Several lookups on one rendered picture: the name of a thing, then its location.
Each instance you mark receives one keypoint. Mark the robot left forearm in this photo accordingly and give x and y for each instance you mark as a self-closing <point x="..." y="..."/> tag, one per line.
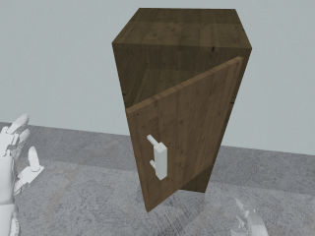
<point x="9" y="224"/>

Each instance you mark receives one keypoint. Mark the cupboard door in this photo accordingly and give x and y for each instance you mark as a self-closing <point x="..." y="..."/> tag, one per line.
<point x="187" y="119"/>

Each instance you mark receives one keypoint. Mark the robot left hand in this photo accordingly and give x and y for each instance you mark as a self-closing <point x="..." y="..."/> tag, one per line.
<point x="12" y="140"/>

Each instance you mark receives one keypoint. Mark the robot right hand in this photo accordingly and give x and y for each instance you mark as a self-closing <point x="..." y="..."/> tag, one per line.
<point x="252" y="226"/>

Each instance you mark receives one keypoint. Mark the handle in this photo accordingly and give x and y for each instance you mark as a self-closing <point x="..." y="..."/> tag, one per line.
<point x="160" y="155"/>

